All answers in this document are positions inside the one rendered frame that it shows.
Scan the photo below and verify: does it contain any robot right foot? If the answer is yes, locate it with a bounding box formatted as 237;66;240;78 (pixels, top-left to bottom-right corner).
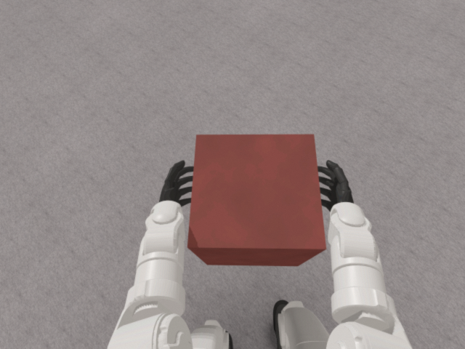
273;300;288;349

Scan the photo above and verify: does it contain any right robot upper arm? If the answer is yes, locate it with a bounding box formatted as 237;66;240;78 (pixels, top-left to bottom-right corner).
326;321;412;349

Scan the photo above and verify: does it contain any carton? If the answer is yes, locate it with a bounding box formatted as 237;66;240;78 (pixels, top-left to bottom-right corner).
187;135;326;266

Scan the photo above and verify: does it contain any robot left hand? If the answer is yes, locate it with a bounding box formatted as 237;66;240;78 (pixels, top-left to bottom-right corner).
159;160;194;206

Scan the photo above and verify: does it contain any right robot forearm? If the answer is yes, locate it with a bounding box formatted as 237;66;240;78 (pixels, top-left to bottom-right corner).
327;202;412;348

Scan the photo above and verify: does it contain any right robot shin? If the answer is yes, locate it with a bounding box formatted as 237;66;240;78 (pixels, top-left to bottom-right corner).
281;301;304;349

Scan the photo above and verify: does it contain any left robot upper arm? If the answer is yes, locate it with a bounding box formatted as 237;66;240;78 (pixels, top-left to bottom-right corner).
108;313;193;349

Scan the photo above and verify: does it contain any robot right hand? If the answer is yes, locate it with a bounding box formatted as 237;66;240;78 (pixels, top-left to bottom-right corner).
318;160;354;212

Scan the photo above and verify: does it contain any left robot forearm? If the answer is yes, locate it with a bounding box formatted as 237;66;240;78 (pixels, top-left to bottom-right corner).
113;201;185;334

